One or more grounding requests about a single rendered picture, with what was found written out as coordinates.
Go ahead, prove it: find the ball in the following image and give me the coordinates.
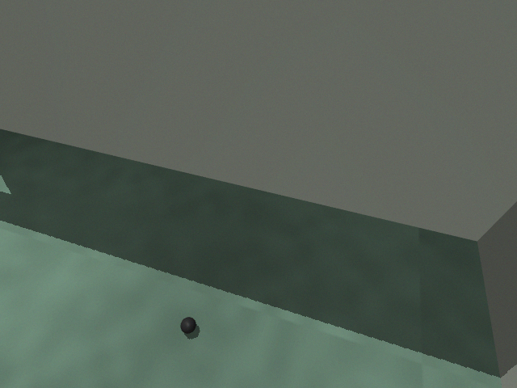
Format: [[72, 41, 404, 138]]
[[180, 317, 196, 334]]

